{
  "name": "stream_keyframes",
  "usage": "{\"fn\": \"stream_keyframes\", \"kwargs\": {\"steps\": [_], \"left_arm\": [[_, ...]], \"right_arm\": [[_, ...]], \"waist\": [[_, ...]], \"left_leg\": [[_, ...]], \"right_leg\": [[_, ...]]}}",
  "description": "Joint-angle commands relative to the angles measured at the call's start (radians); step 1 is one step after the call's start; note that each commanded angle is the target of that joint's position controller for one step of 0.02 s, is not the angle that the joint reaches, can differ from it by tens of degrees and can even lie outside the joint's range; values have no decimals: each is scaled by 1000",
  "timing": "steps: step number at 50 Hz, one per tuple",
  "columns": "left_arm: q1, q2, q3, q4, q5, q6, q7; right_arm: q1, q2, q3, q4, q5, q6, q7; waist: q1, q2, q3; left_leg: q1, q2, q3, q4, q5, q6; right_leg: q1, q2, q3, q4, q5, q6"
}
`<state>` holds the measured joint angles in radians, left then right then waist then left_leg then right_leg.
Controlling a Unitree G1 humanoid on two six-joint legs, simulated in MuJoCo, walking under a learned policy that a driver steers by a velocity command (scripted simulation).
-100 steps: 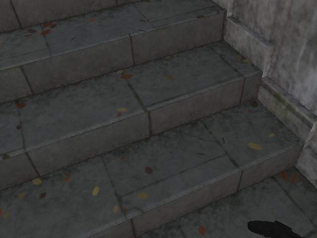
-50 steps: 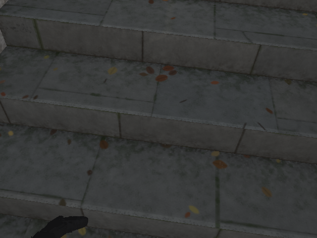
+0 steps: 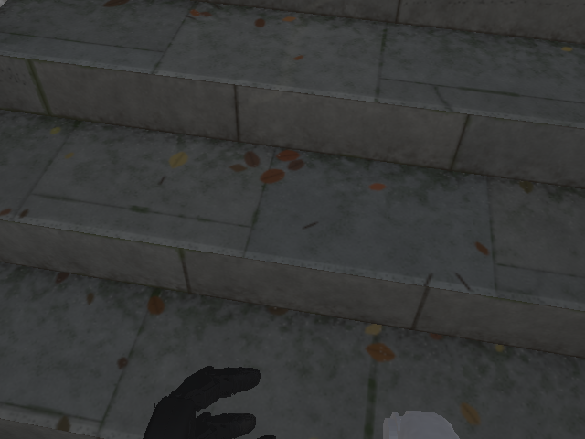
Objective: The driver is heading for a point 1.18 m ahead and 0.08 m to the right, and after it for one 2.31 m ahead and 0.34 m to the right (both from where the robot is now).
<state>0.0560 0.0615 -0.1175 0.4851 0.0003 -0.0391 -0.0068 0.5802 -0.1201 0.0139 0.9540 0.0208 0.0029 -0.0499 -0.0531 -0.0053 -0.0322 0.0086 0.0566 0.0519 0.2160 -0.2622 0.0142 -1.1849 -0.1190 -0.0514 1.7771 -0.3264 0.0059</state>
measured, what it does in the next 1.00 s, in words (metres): climbs: right foot 0.15 m higher, then left foot 0.15 m higher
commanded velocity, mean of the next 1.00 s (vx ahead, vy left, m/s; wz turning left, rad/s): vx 0.48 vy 0.00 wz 0.00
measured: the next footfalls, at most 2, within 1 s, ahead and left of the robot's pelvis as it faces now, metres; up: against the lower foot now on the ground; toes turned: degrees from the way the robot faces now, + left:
right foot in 0.10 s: +0.16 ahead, -0.13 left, +0.15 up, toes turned -3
left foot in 0.66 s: +0.51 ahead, +0.08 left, +0.30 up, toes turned +7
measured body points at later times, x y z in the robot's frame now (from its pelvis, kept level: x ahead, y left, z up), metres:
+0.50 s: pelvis +0.21 -0.05 +0.14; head +0.22 -0.08 +0.59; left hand +0.06 +0.10 +0.01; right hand +0.43 -0.14 +0.05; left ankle +0.33 +0.09 -0.29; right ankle +0.12 -0.13 -0.60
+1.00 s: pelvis +0.52 -0.02 +0.29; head +0.50 +0.00 +0.74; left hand +0.75 +0.13 +0.22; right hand +0.42 -0.20 +0.14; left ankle +0.47 +0.07 -0.45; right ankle +0.63 -0.19 -0.13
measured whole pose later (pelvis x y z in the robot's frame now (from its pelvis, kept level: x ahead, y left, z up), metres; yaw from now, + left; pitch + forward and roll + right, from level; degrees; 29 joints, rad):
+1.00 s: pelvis +0.52 -0.02 +0.29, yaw -1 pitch +2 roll +0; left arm 0.03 0.08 -0.09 0.67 -0.01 -0.06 -0.02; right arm 0.53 -0.08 0.06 1.12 -0.04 -0.04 0.05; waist 0.00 -0.05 -0.09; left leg -0.21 0.02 0.14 0.52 -0.35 0.03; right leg -1.37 -0.01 0.13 2.05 -0.03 -0.12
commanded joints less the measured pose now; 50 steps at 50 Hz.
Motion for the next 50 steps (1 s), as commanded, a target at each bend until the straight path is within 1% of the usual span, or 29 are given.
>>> {"fn": "stream_keyframes", "kwargs": {"steps": [1,2,4,5,6,7,8,9,11,14,17,19,23,26,28,29,31,32,33,34,35,36,37,38,40,42,46,48,50], "left_arm": [[-100,86,43,-105,16,-43,1],[33,130,69,-59,7,-32,2],[201,246,122,-30,-10,-14,-5],[360,332,159,59,20,-5,-10],[507,427,185,194,59,2,-10],[502,342,168,208,79,-12,13],[422,272,155,258,41,-20,9],[390,175,130,329,31,-23,-17],[328,39,101,427,47,-22,-40],[333,11,93,492,39,-21,-57],[304,67,82,481,46,-31,-40],[421,109,81,524,55,-39,-19],[685,119,92,588,28,-11,30],[739,85,83,575,13,12,59],[807,83,91,616,-9,18,76],[731,103,92,601,-16,3,68],[742,163,85,620,6,-23,37],[716,244,102,625,25,-27,32],[630,274,113,588,22,-31,40],[478,347,144,531,14,-44,39],[585,168,114,510,34,-69,17],[503,128,117,535,32,-108,-22],[420,108,141,476,2,-118,-67],[244,66,123,367,-19,-112,-77],[175,1,88,274,-5,-81,-60],[288,-51,52,287,-33,-64,-62],[171,-60,9,230,-25,-23,-32],[41,-34,-5,148,0,-19,-17],[-140,-2,-19,82,10,-28,-5]], "right_arm": [[-70,-230,-37,-42,13,-33,16],[-65,-288,-51,-35,-4,-31,16],[-99,-345,-75,-27,-30,-26,15],[-162,-291,-71,-87,-27,-43,6],[-149,-78,-37,-136,-29,-67,35],[-156,-63,-39,-127,-30,-111,76],[-278,-14,-29,-205,-3,-119,93],[-396,14,-6,-277,5,-112,93],[-306,34,12,-274,8,-86,81],[-264,75,45,-277,22,-57,90],[-355,47,53,-322,-13,-37,75],[-425,78,65,-329,-21,-32,62],[-661,104,95,-436,1,-59,62],[-848,95,115,-522,8,-76,100],[-980,147,137,-581,6,-75,105],[-945,119,128,-580,25,-80,114],[-840,50,87,-566,18,-110,112],[-700,-6,52,-535,18,-105,103],[-545,-70,19,-459,2,-93,94],[-298,-179,-11,-385,-12,-90,91],[-94,-284,-68,-284,-60,-83,87],[-6,-299,-76,-201,-92,-47,56],[-78,-154,-42,-158,-72,-46,50],[-161,-37,-12,-94,-31,-48,62],[-274,97,22,-34,-51,-71,91],[-314,98,20,-10,-71,-62,107],[-271,26,40,45,-86,-72,108],[-239,3,47,60,-61,-68,104],[-137,-34,42,86,-39,-78,80]], "waist": [[128,186,-49],[190,287,-132],[282,360,-250],[310,221,-269],[238,-443,-305],[236,-274,-318],[172,-175,-103],[121,-89,60],[1,-22,112],[-54,-16,124],[-54,-34,127],[1,-82,101],[145,-69,132],[195,-17,97],[217,-35,108],[164,-118,127],[69,-230,-65],[-30,-360,-150],[-116,-374,-191],[-220,-434,-222],[-149,53,-451],[-169,210,-511],[-102,164,-368],[-25,78,-123],[81,-27,30],[175,-16,56],[179,97,116],[166,75,135],[85,77,111]], "left_leg": [[-227,127,-28,-195,1073,196],[-49,167,-9,-49,1538,193],[142,197,-33,271,1644,160],[-68,177,-101,563,1289,150],[-582,-111,-155,981,146,118],[-722,-200,-470,1463,78,122],[-880,-180,-430,1666,87,133],[-997,-137,-328,1766,113,161],[-1030,-100,-275,1899,185,169],[-1173,-88,-266,1924,219,168],[-1112,-65,-145,1709,335,81],[-1217,-40,-51,1832,355,37],[-1680,45,-75,1795,216,15],[-1577,83,78,1574,246,-26],[-1418,103,108,1379,112,-20],[-1196,96,138,1145,64,13],[-663,-104,284,1067,-17,95],[-533,-147,232,986,-96,125],[-426,-126,147,886,-51,161],[-259,-33,-77,635,75,203],[303,217,-560,516,176,361],[281,319,-956,117,215,388],[142,319,-882,90,76,316],[-84,285,-704,115,-39,247],[-343,195,-350,172,54,134],[-402,126,-116,184,95,86],[-567,124,-24,84,105,101],[-599,95,2,52,42,78],[-588,121,-55,-75,56,128]], "right_leg": [[597,120,-194,-319,-122,-77],[632,170,-191,-364,-247,-98],[787,194,-17,-776,-240,-136],[996,117,272,-985,-269,-189],[1284,-145,873,-1400,-321,-337],[1209,-248,1151,-1551,-407,-334],[1043,-263,1014,-1552,-467,-277],[897,-244,809,-1490,-387,-230],[769,-128,451,-1392,-157,-143],[750,-58,204,-1387,-5,-97],[584,-13,64,-1464,39,-121],[683,-46,138,-1492,37,-180],[1136,-121,297,-1497,20,-155],[1126,-153,320,-1622,161,-158],[1162,-183,277,-1755,347,-152],[1111,-168,213,-1803,516,-157],[1127,-115,49,-1619,1632,-183],[1239,-142,67,-1506,1954,-196],[1241,-120,56,-1306,2263,-184],[1195,-119,130,-1108,2022,-166],[740,43,177,-739,1249,-137],[671,251,300,-311,186,-113],[483,234,413,44,140,-121],[333,196,328,207,122,-154],[216,147,308,394,189,-229],[120,150,300,357,211,-223],[-64,144,180,521,282,-156],[-87,113,154,319,322,-130],[-18,72,4,90,265,-77]]}}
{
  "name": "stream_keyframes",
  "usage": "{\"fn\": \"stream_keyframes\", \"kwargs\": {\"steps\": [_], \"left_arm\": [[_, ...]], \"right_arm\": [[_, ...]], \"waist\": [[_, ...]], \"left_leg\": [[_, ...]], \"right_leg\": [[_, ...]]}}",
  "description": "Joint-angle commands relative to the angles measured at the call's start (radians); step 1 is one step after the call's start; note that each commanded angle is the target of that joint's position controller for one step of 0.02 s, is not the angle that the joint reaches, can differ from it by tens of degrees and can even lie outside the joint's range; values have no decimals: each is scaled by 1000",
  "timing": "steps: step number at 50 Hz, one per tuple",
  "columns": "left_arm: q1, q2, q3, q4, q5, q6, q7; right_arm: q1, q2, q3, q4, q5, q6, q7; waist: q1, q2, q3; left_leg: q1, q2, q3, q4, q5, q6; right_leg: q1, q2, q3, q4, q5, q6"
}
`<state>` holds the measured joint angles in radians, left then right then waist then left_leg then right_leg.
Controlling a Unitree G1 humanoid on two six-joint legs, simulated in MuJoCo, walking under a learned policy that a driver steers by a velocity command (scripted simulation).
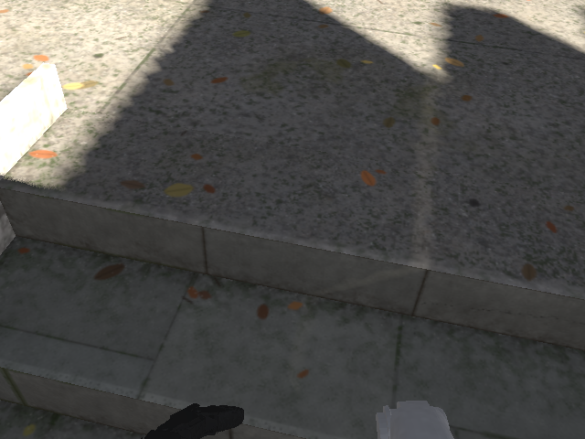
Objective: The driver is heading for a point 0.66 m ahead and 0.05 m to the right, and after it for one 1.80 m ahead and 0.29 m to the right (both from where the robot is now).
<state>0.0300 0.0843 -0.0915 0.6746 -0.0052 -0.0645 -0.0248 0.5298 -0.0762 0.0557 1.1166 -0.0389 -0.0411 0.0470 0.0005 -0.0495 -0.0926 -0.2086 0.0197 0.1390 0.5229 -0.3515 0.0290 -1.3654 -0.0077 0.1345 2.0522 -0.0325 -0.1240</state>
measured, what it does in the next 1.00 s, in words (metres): climbs: right foot 0.15 m higher, then left foot 0.15 m higher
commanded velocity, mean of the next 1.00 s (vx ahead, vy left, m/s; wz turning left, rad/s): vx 0.50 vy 0.00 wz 0.00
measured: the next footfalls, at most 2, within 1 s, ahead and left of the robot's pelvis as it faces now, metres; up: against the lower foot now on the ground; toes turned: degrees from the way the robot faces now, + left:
right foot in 0.16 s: +0.27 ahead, -0.11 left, +0.15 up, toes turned -5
left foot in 0.74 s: +0.61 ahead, +0.09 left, +0.30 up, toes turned +8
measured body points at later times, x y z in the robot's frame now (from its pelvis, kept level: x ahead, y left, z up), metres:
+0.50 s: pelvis +0.27 -0.04 +0.15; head +0.26 -0.06 +0.60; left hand +0.15 +0.14 +0.00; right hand +0.48 -0.19 +0.05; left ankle +0.36 +0.14 -0.31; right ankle +0.23 -0.11 -0.58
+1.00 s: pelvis +0.56 +0.02 +0.29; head +0.53 +0.04 +0.74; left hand +0.73 +0.23 +0.19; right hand +0.52 -0.19 +0.14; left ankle +0.57 +0.09 -0.43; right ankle +0.59 -0.17 -0.14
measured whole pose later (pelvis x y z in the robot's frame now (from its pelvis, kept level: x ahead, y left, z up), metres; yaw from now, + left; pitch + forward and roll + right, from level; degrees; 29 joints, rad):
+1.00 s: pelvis +0.56 +0.02 +0.29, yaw +0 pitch +2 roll +0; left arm 0.13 0.17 -0.03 0.79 -0.03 -0.09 -0.04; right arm 0.46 -0.13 0.03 1.09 -0.05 -0.05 0.06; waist 0.02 -0.04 -0.12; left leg -0.35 -0.01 0.15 0.64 -0.32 0.08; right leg -1.10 0.03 0.23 2.08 -0.01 -0.19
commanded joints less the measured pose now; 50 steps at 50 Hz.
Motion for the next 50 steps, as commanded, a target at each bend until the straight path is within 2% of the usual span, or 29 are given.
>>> {"fn": "stream_keyframes", "kwargs": {"steps": [1,4,6,8,9,10,11,12,14,16,18,20,22,25,28,31,32,33,35,36,38,39,40,41,43,44,45,48,50], "left_arm": [[-162,-20,-50,-138,23,-5,16],[-234,2,-39,-132,16,-15,-2],[-209,31,-14,-124,5,-31,-20],[36,142,50,-54,1,-28,-17],[275,237,86,18,28,-24,-26],[446,335,131,103,51,13,-4],[495,336,138,145,69,30,24],[376,256,113,171,55,30,26],[267,44,59,249,53,14,-7],[263,-32,44,325,67,2,-27],[300,-16,50,365,53,0,-40],[268,1,44,359,69,0,-40],[285,29,34,368,63,-12,-30],[472,96,43,428,52,-18,-1],[634,112,49,455,34,1,43],[656,109,51,436,21,25,82],[680,120,62,453,-7,30,92],[664,117,62,457,-16,29,88],[669,169,60,474,2,7,53],[674,244,75,483,15,5,49],[496,316,107,415,23,-6,56],[563,159,88,389,25,-29,29],[495,119,89,405,40,-63,-6],[432,71,103,342,7,-78,-48],[176,13,76,153,-4,-61,-44],[197,12,68,131,1,-51,-36],[223,-42,38,122,0,-46,-36],[315,-26,18,141,-30,-9,-27],[253,-46,3,124,-22,12,-10]], "right_arm": [[-37,-115,-10,-63,25,-31,-35],[44,-183,-39,-37,53,-8,-72],[87,-222,-46,-34,29,4,-62],[38,-258,-53,-43,16,-5,-64],[-40,-244,-55,-94,7,-24,-63],[-23,-133,-43,-114,27,-52,-39],[-71,-104,-51,-111,22,-76,-5],[-185,-54,-57,-175,51,-79,17],[-365,-30,-37,-311,50,-63,5],[-266,-5,-21,-321,58,-43,-15],[-260,53,11,-342,59,-31,-18],[-263,36,21,-338,62,-14,-21],[-350,7,23,-373,36,-9,-27],[-447,35,37,-390,33,-2,-36],[-659,45,67,-496,62,-34,-26],[-809,17,85,-592,53,-47,8],[-888,48,99,-638,51,-43,8],[-895,18,90,-638,60,-39,15],[-744,-22,56,-601,60,-55,16],[-583,-98,16,-560,73,-49,12],[-231,-245,-56,-442,38,-32,10],[-86,-326,-94,-365,1,-8,0],[-36,-341,-100,-326,-25,20,-37],[-108,-213,-60,-284,-20,22,-37],[-222,-22,-15,-183,9,-1,1],[-213,50,4,-141,7,-23,11],[-204,56,0,-116,6,-28,24],[-247,35,1,-117,-13,-32,24],[-189,-1,10,-86,-26,-38,16]], "waist": [[19,150,128],[-26,128,56],[5,206,-4],[142,364,-108],[221,237,-231],[222,-179,-346],[215,-199,-377],[137,-125,-179],[35,26,93],[-55,56,106],[-81,50,112],[-103,36,121],[-87,1,100],[-10,-50,91],[79,-19,149],[105,14,134],[115,-24,143],[104,10,151],[-4,-122,-8],[-95,-248,-92],[-285,-278,-243],[-220,131,-370],[-221,274,-416],[-143,226,-284],[-24,69,55],[22,22,60],[62,6,65],[135,51,112],[121,114,127]], "left_leg": [[-273,173,-187,-433,192,129],[108,242,-165,-450,581,138],[177,215,-94,-296,1294,134],[296,242,-127,-49,1714,140],[81,189,-128,208,1553,129],[-315,-9,-155,568,765,73],[-478,-111,-320,1053,193,41],[-618,-80,-414,1295,197,51],[-755,-19,-294,1453,258,104],[-805,-29,-336,1559,299,167],[-945,-28,-351,1561,339,184],[-971,-26,-314,1431,410,139],[-909,-33,-213,1337,500,89],[-1142,6,-159,1458,434,50],[-1487,52,-165,1423,266,32],[-1294,127,-9,1146,289,7],[-1123,157,-26,1014,193,12],[-965,127,56,852,151,28],[-471,-49,184,758,39,94],[-372,-97,149,643,-63,135],[-5,10,-228,418,1,213],[331,210,-735,121,-182,358],[337,351,-1134,-268,-183,383],[185,360,-1074,-289,-234,294],[-164,282,-635,-161,-118,175],[-176,220,-470,-122,28,111],[-170,169,-336,-91,125,63],[-263,132,-141,-138,172,44],[-316,126,-119,-169,203,50]], "right_leg": [[201,-97,-218,-251,-59,65],[314,-125,-288,-554,-211,49],[600,11,-398,-781,-426,3],[830,48,-252,-998,-466,-51],[1139,-89,56,-1086,-277,-130],[1467,-260,564,-1562,-559,-267],[1480,-364,941,-1849,-756,-279],[1283,-366,855,-1827,-815,-183],[934,-311,427,-1699,-583,-93],[889,-224,167,-1664,-357,-13],[946,-190,20,-1666,-259,27],[872,-149,-114,-1682,-225,50],[791,-120,-175,-1717,-140,28],[1034,-174,-61,-1723,-134,-23],[1349,-247,70,-1767,-186,-5],[1292,-278,53,-1954,-97,-34],[1243,-316,64,-2067,-3,-54],[1236,-291,-19,-2110,139,-51],[1264,-238,-179,-1898,1199,-55],[1414,-262,-179,-1767,1503,-57],[1338,-237,-117,-1385,1417,-34],[934,-53,-88,-1021,920,1],[821,119,48,-496,-43,26],[676,106,213,-151,-78,7],[438,63,96,62,-76,-64],[394,47,123,93,-48,-103],[340,49,132,112,-4,-124],[236,24,87,-5,20,-73],[154,29,18,117,73,-26]]}}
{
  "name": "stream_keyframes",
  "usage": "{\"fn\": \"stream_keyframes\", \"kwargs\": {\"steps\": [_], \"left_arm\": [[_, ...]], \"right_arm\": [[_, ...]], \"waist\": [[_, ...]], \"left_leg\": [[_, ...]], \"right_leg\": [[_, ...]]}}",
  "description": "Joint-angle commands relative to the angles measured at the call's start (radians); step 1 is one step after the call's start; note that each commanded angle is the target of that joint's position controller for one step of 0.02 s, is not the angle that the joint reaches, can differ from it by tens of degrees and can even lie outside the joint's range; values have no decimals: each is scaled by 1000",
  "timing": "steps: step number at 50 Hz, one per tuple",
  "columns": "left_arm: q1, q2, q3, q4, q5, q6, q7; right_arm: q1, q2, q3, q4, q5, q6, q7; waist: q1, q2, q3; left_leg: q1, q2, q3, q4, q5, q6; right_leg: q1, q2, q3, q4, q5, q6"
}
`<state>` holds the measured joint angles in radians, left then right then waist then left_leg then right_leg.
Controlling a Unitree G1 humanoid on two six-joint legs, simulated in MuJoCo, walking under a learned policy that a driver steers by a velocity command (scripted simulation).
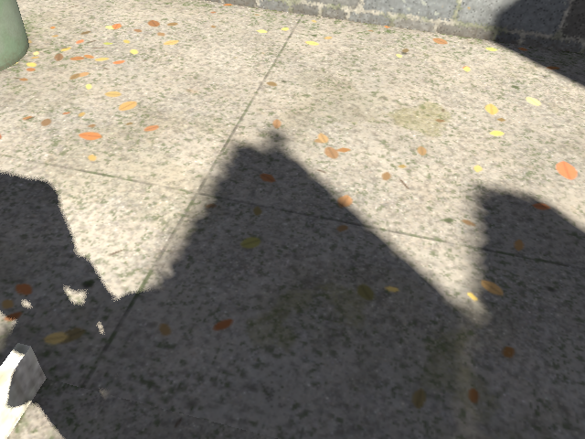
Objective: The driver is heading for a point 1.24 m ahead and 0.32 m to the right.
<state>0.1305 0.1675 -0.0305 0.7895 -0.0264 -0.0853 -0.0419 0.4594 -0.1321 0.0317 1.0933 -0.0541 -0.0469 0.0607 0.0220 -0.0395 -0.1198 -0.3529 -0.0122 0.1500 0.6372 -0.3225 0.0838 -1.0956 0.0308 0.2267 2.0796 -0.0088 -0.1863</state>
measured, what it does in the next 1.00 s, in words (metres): climbs, turning right: right foot 0.15 m higher, then left foot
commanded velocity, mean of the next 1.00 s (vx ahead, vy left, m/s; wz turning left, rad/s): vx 0.50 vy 0.00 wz -0.28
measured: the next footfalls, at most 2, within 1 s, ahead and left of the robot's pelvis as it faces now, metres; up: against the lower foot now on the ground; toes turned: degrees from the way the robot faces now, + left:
right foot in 0.30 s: +0.35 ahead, -0.11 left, +0.15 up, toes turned -5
left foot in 0.90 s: +0.68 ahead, +0.05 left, +0.15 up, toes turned -18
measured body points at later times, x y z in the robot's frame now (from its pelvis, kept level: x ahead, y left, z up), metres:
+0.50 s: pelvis +0.27 -0.05 +0.13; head +0.25 -0.05 +0.58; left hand +0.32 +0.18 -0.02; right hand +0.38 -0.28 +0.01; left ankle +0.20 +0.10 -0.38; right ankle +0.31 -0.10 -0.57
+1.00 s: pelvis +0.54 -0.02 +0.16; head +0.57 -0.03 +0.60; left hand +0.65 +0.22 +0.03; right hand +0.66 -0.32 +0.08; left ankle +0.64 +0.06 -0.57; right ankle +0.37 -0.10 -0.48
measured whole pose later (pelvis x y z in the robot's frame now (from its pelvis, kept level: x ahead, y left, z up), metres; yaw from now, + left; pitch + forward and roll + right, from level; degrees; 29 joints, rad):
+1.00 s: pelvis +0.54 -0.02 +0.16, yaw -20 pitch +4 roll +1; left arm 0.41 0.25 0.05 0.82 -0.03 -0.07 0.01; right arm 0.08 -0.24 -0.05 0.71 -0.01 -0.12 -0.02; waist 0.04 -0.02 -0.03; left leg -0.42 -0.02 0.04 0.54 -0.18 0.03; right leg -0.38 0.05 0.11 1.19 -0.41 -0.04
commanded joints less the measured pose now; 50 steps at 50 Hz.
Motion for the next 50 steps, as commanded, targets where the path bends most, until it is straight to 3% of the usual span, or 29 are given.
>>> {"fn": "stream_keyframes", "kwargs": {"steps": [1,4,6,8,10,11,14,15,16,17,18,19,20,21,22,23,25,27,30,32,35,40,43,44,45,46,47,48,50], "left_arm": [[98,-144,-68,-13,4,38,13],[-108,-123,-86,-104,28,22,20],[-269,-125,-102,-166,17,9,20],[-365,-121,-111,-209,26,4,16],[-426,-123,-104,-215,17,2,0],[-435,-116,-96,-214,25,-3,-12],[-249,-37,-42,-162,2,-9,-24],[-117,27,-10,-125,0,-6,-20],[102,106,20,-56,22,2,-24],[226,178,56,-3,45,30,-9],[312,230,77,40,46,66,25],[253,129,44,72,70,61,32],[148,2,8,79,71,44,12],[99,-68,-7,107,73,23,-9],[62,-101,-14,123,74,4,-22],[62,-118,-18,150,75,-3,-30],[96,-76,-8,177,54,-6,-38],[82,-15,2,153,41,-11,-30],[174,49,14,134,34,-22,1],[267,96,35,135,22,-26,27],[392,94,48,132,12,-11,54],[409,106,70,80,6,17,66],[341,150,87,42,10,31,71],[308,146,89,21,14,30,65],[229,124,84,-26,33,22,58],[256,72,77,-66,38,1,56],[359,73,70,-93,-6,-21,53],[346,150,89,-61,-18,-19,54],[205,153,100,-102,-10,-7,59]], "right_arm": [[-87,42,41,-42,-5,-31,-3],[23,13,38,-3,22,-22,-22],[132,11,37,21,32,-19,-60],[200,-56,14,28,32,-10,-94],[232,-54,5,38,64,-1,-104],[245,-51,6,40,57,4,-103],[228,-124,-4,29,29,-2,-76],[163,-151,-9,9,27,-11,-74],[77,-172,-17,-25,24,-28,-75],[122,-85,-15,-47,52,-54,-58],[35,-53,-13,-64,25,-76,-30],[9,-38,-36,-97,41,-94,8],[-132,-11,-22,-201,60,-92,21],[-238,5,-14,-276,56,-85,10],[-208,-8,-15,-295,37,-70,-10],[-150,7,-5,-305,40,-59,-19],[-122,24,15,-326,43,-49,-35],[-153,-21,16,-349,33,-45,-45],[-336,-70,4,-415,14,-55,-67],[-427,-95,-8,-439,27,-60,-76],[-598,-86,-16,-475,61,-64,-63],[-671,-114,-44,-483,85,-88,-34],[-561,-166,-77,-460,82,-104,-41],[-437,-213,-99,-427,74,-106,-45],[-236,-264,-117,-384,49,-109,-57],[-88,-338,-134,-381,34,-90,-80],[-97,-319,-130,-386,22,-84,-85],[-164,-225,-115,-406,28,-77,-96],[-257,-184,-103,-412,54,-60,-89]], "waist": [[84,142,168],[16,117,191],[-49,145,156],[-84,131,122],[-99,114,111],[-94,120,113],[40,299,-1],[125,334,-56],[211,312,-183],[175,0,-306],[201,-294,-311],[112,-220,-204],[39,-94,-25],[-13,30,110],[-74,102,92],[-113,65,92],[-148,47,109],[-165,64,117],[-86,5,75],[-22,-13,52],[60,-16,77],[69,-74,134],[-1,-115,98],[-61,-95,38],[-158,-37,-101],[-164,143,-231],[-110,477,-326],[-96,333,-206],[-59,97,4]], "left_leg": [[-161,173,-158,-303,184,3],[-111,165,-174,-338,114,-8],[12,202,-260,-399,143,21],[155,259,-324,-518,265,62],[339,293,-279,-553,454,74],[369,283,-228,-530,665,76],[427,272,-154,-337,1562,102],[454,276,-144,-210,1709,102],[315,248,-135,-8,1714,98],[-9,95,-162,261,1352,53],[-276,-99,-215,725,260,9],[-386,-83,-374,1121,148,15],[-492,-48,-345,1240,152,45],[-524,-10,-286,1256,173,82],[-483,30,-288,1213,231,110],[-508,30,-287,1273,205,125],[-586,48,-274,1237,223,124],[-573,99,-224,968,274,67],[-488,102,-124,715,375,-28],[-499,111,-141,521,413,-62],[-540,83,-160,220,391,-97],[-418,37,-176,-88,298,-103],[-105,-17,-161,-217,245,-77],[64,-2,-175,-234,249,-42],[378,121,-274,-158,241,18],[707,326,-515,-138,254,75],[819,476,-921,-277,118,204],[676,454,-879,-305,-8,189],[337,363,-590,-368,57,119]], "right_leg": [[-197,-8,-102,178,36,45],[-282,-43,-156,-38,60,78],[-321,-88,-213,-154,-9,111],[-265,-163,-333,-318,-99,141],[-195,-181,-367,-522,-217,124],[-105,-156,-411,-607,-259,109],[366,15,-476,-890,-521,29],[494,10,-385,-976,-454,-2],[765,-73,-155,-1018,-337,-65],[1080,-190,253,-1326,-599,-180],[1213,-324,706,-1790,-698,-275],[1071,-336,784,-1861,-680,-202],[861,-308,599,-1787,-645,-128],[662,-273,372,-1723,-529,-78],[605,-209,189,-1675,-389,-13],[603,-178,113,-1673,-324,-2],[624,-127,3,-1692,-203,14],[593,-89,-64,-1749,-164,11],[605,-82,-33,-1838,-26,-20],[758,-110,-3,-1858,46,-17],[988,-174,76,-1876,16,-17],[1122,-208,131,-1803,-18,-46],[1045,-178,138,-1691,177,-16],[1010,-138,114,-1577,268,10],[838,-83,67,-1358,166,43],[552,34,-46,-1065,-230,100],[314,51,-62,-825,-536,128],[255,-31,-39,-677,-461,145],[303,-97,-102,-653,-311,157]]}}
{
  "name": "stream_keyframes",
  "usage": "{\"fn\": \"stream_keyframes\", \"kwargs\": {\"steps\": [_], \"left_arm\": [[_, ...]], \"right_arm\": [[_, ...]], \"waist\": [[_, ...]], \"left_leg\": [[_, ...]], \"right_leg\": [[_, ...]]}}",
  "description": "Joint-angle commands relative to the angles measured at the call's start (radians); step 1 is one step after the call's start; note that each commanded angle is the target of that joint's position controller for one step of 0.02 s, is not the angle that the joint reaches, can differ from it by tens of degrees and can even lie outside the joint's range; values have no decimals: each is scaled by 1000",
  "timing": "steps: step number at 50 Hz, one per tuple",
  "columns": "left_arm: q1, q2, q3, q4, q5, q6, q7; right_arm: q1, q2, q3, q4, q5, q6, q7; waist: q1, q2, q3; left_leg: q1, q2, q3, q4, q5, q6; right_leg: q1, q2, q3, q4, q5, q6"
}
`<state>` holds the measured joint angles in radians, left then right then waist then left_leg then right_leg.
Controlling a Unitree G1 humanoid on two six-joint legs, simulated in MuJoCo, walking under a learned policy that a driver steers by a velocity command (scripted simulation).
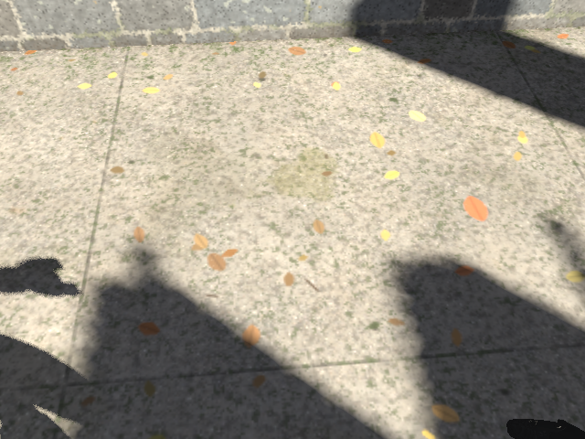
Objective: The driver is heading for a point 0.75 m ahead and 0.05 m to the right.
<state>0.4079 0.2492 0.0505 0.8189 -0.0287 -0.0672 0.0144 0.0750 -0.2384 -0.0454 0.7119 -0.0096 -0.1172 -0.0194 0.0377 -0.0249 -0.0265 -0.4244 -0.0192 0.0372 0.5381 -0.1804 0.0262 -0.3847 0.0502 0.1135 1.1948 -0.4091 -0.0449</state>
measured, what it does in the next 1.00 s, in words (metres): walks ahead: right foot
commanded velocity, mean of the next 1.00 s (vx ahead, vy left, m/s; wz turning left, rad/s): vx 0.50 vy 0.00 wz -0.14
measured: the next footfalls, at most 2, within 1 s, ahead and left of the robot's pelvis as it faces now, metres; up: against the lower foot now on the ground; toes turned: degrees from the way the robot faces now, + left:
right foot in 0.44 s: +0.35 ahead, -0.19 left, +0.00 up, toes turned -17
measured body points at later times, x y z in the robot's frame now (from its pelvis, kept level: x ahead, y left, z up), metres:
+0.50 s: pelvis +0.25 -0.08 -0.01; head +0.29 -0.09 +0.43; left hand +0.52 +0.09 -0.09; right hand +0.20 -0.35 -0.15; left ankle +0.10 +0.11 -0.65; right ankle +0.32 -0.18 -0.73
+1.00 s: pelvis +0.53 -0.10 -0.01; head +0.57 -0.11 +0.44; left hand +0.61 +0.17 -0.14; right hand +0.70 -0.36 -0.11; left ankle +0.68 -0.02 -0.73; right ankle +0.32 -0.18 -0.72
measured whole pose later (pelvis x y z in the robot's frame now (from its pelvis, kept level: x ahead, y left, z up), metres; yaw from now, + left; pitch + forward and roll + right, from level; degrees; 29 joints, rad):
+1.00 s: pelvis +0.53 -0.10 -0.01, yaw -5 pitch +3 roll -1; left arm 0.32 0.24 0.09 0.82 -0.01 -0.06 0.03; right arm 0.10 -0.23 -0.06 0.72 0.01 -0.04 0.06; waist 0.03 0.03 0.00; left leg -0.58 0.01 0.05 0.62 -0.09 0.12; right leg 0.09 -0.03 -0.22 0.39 -0.49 0.02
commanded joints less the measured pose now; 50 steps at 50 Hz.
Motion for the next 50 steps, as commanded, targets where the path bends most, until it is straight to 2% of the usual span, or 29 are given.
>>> {"fn": "stream_keyframes", "kwargs": {"steps": [1,2,3,4,6,7,9,10,14,17,19,20,21,22,23,24,25,26,27,28,30,32,34,37,40,45,48,49,50], "left_arm": [[-89,63,25,-137,6,-14,1],[-69,40,25,-143,-3,-4,-2],[-76,3,17,-159,-13,0,-6],[-82,-1,18,-163,-17,8,-7],[-120,14,23,-184,-2,20,-9],[-151,29,27,-196,-4,23,-12],[-214,30,23,-227,3,24,-17],[-225,33,22,-225,5,27,-20],[-394,26,14,-293,6,27,-43],[-451,29,14,-335,-4,31,-59],[-416,42,26,-338,6,34,-72],[-354,53,37,-328,12,36,-71],[-203,90,60,-288,13,36,-69],[-28,159,94,-239,14,39,-53],[36,284,110,-227,17,30,-38],[94,238,93,-230,22,16,-37],[32,186,77,-231,42,6,-39],[-51,143,65,-233,33,0,-39],[-121,104,52,-231,29,-5,-41],[-158,65,41,-228,31,-15,-42],[-176,59,41,-204,35,-37,-45],[-148,80,49,-169,46,-49,-37],[-124,84,51,-141,49,-47,-28],[-133,92,50,-121,48,-48,-16],[-121,104,54,-99,42,-48,0],[-69,132,70,-51,23,-23,11],[-104,179,82,-56,10,-5,20],[-126,195,85,-61,9,-2,23],[-149,188,79,-64,3,-2,23]], "right_arm": [[101,-60,-22,-24,-7,5,-1],[90,-54,-21,-9,-14,3,5],[109,-53,-22,8,-6,-1,12],[127,-57,-24,23,-3,-4,17],[144,-65,-27,43,2,-12,18],[139,-77,-29,46,-10,-16,16],[159,-111,-37,61,-4,-11,13],[169,-110,-38,71,-13,-12,12],[239,-166,-52,102,9,6,4],[269,-181,-58,126,25,28,1],[276,-207,-61,137,32,39,5],[264,-218,-63,138,38,46,6],[249,-222,-63,137,43,50,5],[247,-195,-53,125,35,45,4],[306,-71,-10,70,-15,25,18],[301,-103,-6,72,14,-15,39],[216,-158,-29,52,60,-28,40],[159,-135,-19,33,60,-27,31],[145,-120,-20,40,38,-16,18],[169,-123,-28,46,31,3,17],[230,-98,-31,64,33,41,19],[209,-76,-30,61,35,61,12],[165,-67,-30,48,32,63,7],[103,-81,-37,33,25,55,14],[12,-60,-28,11,26,49,31],[-91,-35,-17,-53,21,57,77],[-29,-80,-38,-77,21,65,91],[69,-113,-56,-63,26,66,84],[228,-164,-83,-28,21,64,72]], "waist": [[-47,69,-46],[-19,89,-15],[-14,97,1],[-14,98,9],[-19,55,26],[-20,60,36],[-35,53,43],[-42,65,40],[-114,63,86],[-126,83,102],[-98,122,59],[-52,144,22],[34,136,-54],[111,96,-144],[53,-196,-241],[81,-192,-455],[88,-94,-331],[54,-52,-211],[9,24,-137],[-30,-1,-99],[-73,-26,-69],[-71,-14,-27],[-58,-17,6],[-49,-28,27],[-10,-30,60],[33,-23,117],[-25,-90,38],[-78,-107,-18],[-170,-77,-89]], "left_leg": [[308,328,-388,-299,-10,171],[246,294,-306,-328,24,164],[232,275,-253,-349,35,170],[235,265,-208,-362,87,177],[249,265,-130,-362,200,170],[248,253,-89,-358,236,160],[265,258,-44,-366,260,155],[285,260,-14,-353,293,144],[374,295,36,-352,298,129],[483,317,83,-316,359,108],[481,314,125,-229,620,106],[481,310,135,-133,803,105],[436,283,165,34,861,86],[240,238,180,267,700,49],[-215,93,152,667,-156,-9],[-341,6,-91,878,-401,-17],[-410,75,-125,916,-314,-5],[-398,121,-107,862,-224,2],[-346,160,-106,788,-163,-1],[-282,183,-119,742,-129,-1],[-225,188,-128,694,-83,-6],[-268,167,-147,670,-22,-14],[-348,149,-187,611,64,-21],[-363,120,-184,451,228,-23],[-353,107,-132,293,337,-18],[-395,96,-40,144,199,28],[-206,10,64,126,22,95],[-81,-29,89,112,-2,118],[152,-64,74,-2,112,152]], "right_leg": [[-359,-141,21,201,134,16],[-332,-154,16,183,143,17],[-352,-162,1,172,137,11],[-370,-166,-2,169,164,11],[-421,-169,20,113,228,21],[-435,-169,26,49,269,28],[-423,-174,11,-85,337,38],[-423,-174,-7,-133,369,38],[-421,-170,-81,-348,397,13],[-408,-150,-134,-452,321,-16],[-237,-82,-197,-495,228,-43],[-132,-40,-218,-526,170,-65],[84,5,-231,-617,238,-103],[394,-21,-149,-630,316,-141],[787,-312,338,-652,375,-281],[870,-455,740,-853,267,-402],[764,-424,558,-851,351,-332],[584,-387,388,-844,442,-286],[428,-344,273,-863,502,-247],[315,-312,190,-895,525,-228],[219,-291,110,-961,517,-213],[190,-286,22,-999,577,-203],[214,-277,-42,-1017,598,-183],[242,-256,-130,-1031,581,-140],[294,-262,-182,-1046,537,-109],[475,-325,-240,-974,675,-95],[503,-326,-285,-799,1153,-61],[487,-312,-297,-669,1265,-46],[404,-263,-314,-446,1227,-14]]}}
